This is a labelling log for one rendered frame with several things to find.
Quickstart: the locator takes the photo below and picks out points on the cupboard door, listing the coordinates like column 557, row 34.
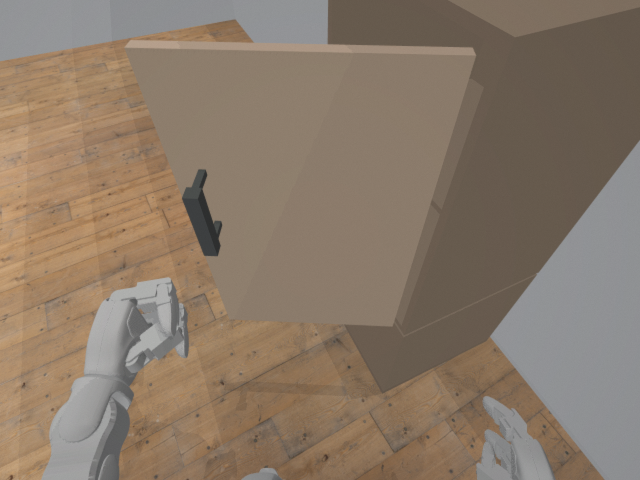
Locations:
column 321, row 160

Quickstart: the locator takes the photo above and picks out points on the robot right hand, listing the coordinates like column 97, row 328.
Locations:
column 523, row 459

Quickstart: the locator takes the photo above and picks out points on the robot left forearm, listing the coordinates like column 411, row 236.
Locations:
column 88, row 431

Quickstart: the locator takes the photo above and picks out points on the handle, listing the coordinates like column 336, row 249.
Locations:
column 195, row 203

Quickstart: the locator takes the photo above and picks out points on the robot left shin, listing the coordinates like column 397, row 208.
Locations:
column 269, row 470

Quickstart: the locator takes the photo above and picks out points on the robot left hand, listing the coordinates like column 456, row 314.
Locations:
column 118, row 325

